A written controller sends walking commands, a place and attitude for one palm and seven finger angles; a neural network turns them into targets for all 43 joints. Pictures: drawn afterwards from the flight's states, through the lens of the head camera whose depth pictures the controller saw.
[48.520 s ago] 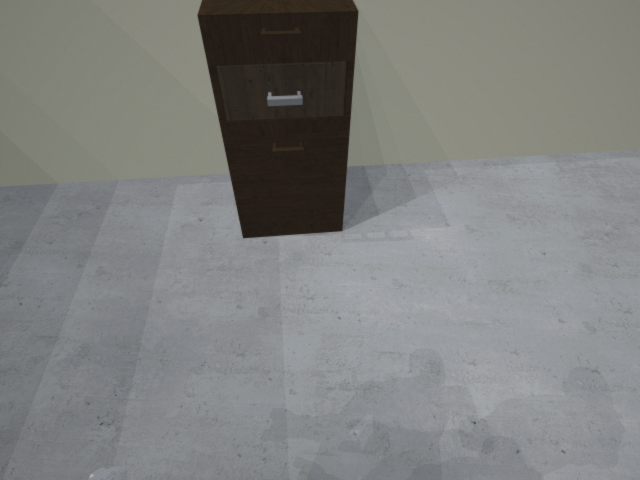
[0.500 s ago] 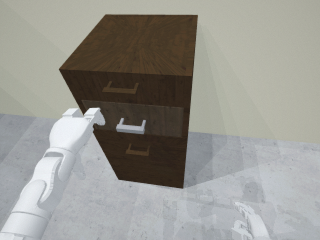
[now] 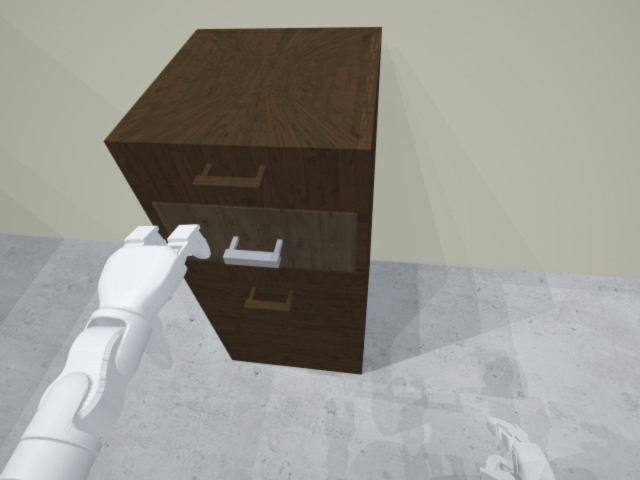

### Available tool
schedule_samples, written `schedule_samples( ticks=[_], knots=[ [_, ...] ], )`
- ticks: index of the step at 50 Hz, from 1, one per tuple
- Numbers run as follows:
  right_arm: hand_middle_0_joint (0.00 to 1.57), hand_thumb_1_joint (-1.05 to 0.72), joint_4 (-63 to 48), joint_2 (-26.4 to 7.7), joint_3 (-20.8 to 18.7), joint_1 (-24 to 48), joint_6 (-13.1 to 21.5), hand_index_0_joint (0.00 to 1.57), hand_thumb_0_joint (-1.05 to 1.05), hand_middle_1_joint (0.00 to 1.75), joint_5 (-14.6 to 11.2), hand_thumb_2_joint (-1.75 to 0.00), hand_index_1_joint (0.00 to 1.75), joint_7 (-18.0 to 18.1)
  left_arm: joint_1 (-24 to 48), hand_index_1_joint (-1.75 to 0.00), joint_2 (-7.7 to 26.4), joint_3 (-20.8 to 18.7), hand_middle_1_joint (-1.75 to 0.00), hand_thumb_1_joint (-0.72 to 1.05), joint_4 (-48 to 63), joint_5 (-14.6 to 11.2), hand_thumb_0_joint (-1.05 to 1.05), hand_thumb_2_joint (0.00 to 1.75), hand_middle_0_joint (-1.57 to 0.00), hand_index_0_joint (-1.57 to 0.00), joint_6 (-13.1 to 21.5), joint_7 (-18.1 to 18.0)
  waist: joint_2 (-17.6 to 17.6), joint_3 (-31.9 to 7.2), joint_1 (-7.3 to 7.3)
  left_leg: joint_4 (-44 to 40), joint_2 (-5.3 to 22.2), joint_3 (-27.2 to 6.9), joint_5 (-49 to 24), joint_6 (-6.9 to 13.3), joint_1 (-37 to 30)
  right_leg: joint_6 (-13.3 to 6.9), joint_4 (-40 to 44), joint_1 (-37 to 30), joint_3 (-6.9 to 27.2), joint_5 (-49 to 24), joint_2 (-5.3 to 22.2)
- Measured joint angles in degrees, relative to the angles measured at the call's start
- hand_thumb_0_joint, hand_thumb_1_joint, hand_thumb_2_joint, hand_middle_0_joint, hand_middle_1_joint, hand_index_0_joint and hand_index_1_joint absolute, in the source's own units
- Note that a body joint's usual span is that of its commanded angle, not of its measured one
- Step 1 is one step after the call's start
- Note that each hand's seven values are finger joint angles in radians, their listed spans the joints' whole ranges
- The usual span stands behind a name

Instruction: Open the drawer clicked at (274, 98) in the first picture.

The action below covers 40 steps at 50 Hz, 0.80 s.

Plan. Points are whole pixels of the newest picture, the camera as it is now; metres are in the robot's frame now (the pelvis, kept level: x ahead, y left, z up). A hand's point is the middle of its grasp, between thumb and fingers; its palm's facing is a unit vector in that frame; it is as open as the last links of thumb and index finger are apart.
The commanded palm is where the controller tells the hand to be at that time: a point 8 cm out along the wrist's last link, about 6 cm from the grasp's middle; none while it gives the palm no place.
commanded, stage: move the hooked fingers above the handle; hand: left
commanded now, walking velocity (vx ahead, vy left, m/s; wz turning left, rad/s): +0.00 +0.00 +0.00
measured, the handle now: (254, 250) +0.53 +0.21 -0.11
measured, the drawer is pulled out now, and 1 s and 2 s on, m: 0.00 0.00 0.00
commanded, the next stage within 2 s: none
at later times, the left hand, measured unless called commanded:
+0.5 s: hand (207, 279) +0.36 +0.21 +0.03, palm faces -0.04 -0.04 -1.00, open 13.9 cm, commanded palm +0.35 +0.22 +0.08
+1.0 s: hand (225, 262) +0.42 +0.21 -0.02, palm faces -0.06 -0.01 -1.00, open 13.9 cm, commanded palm +0.41 +0.22 +0.03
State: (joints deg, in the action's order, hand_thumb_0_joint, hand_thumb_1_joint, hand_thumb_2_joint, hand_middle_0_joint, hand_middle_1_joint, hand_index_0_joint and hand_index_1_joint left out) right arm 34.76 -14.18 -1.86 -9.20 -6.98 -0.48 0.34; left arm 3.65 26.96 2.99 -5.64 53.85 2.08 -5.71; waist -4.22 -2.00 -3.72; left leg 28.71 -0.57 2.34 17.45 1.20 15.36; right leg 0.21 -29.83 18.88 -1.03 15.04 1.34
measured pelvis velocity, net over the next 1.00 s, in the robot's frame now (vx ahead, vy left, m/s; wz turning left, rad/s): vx -0.01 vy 0.00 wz -0.01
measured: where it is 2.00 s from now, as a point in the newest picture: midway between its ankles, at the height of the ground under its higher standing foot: outside the picture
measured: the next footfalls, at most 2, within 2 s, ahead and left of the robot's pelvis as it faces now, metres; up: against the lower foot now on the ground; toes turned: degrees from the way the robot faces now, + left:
none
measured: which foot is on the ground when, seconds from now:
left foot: down 0.00-1.00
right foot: down 0.00-1.00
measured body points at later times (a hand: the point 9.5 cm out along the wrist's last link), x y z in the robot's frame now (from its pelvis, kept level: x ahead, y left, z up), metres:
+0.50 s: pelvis -0.01 -0.01 -0.01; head +0.04 -0.03 +0.44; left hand +0.36 +0.21 +0.08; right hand +0.12 -0.27 -0.14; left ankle -0.03 +0.11 -0.74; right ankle +0.00 -0.12 -0.74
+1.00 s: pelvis -0.01 +0.00 -0.03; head +0.07 -0.02 +0.41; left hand +0.42 +0.21 +0.04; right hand +0.04 -0.27 -0.16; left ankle -0.03 +0.11 -0.74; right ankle +0.00 -0.12 -0.74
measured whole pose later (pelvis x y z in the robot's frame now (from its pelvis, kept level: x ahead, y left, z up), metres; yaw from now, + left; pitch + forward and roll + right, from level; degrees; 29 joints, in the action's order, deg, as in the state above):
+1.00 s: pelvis -0.01 +0.00 -0.03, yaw -1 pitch +16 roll +0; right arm 38.6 -14.1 -4.2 -17.4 -6.7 0.4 0.8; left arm 36.1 25.3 2.3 -53.1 63.7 7.0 -19.6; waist -2.1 -7.2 3.7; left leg 43.5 0.5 2.7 22.2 1.2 37.6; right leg -0.1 -42.8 40.6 -0.5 18.4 0.6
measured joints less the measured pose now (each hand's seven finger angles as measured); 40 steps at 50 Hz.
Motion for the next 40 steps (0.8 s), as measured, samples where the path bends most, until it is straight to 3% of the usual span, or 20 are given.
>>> schedule_samples(
  ticks=[11,40],
  knots=[
    [0.2,-0.91,0.34,1.07,0.37,0.41,0.82,0.2,0.01,0.3,0.02,-0.9,0.3,0.58,7.66,-1.2,-1.54,2.35,-1.2,-0.49,-10.84,3.09,0.0,0.3,-0.32,-0.32,2.53,-2.14,1.08,-0.57,0.01,2.54,0.31,-0.47,0.56,-0.49,3.28,-0.58,-2.67,3.22,-0.46,0.78,-0.21],
    [0.2,-0.91,3.87,-0.43,-2.96,-7.73,0.01,0.2,0.01,0.3,0.44,-0.9,0.3,0.63,25.72,-1.2,-2.14,-0.08,-1.2,-0.49,-38.52,8.08,0.0,0.3,-0.32,-0.32,5.61,-11.26,1.78,-4.11,5.35,11.24,0.96,0.23,3.66,-0.37,16.8,-0.69,-10.32,16.67,0.29,2.93,-0.71]
  ],
)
